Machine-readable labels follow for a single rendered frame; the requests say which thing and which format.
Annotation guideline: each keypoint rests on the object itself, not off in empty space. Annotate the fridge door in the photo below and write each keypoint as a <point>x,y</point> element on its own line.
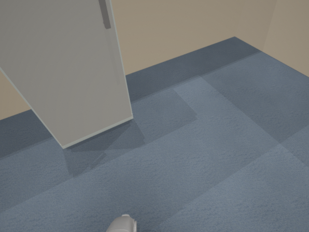
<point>65,63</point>

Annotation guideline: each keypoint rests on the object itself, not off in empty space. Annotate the handle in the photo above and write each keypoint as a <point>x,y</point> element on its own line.
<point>104,13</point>

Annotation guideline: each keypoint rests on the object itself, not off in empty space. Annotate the left robot thigh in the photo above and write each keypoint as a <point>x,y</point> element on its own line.
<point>123,224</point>

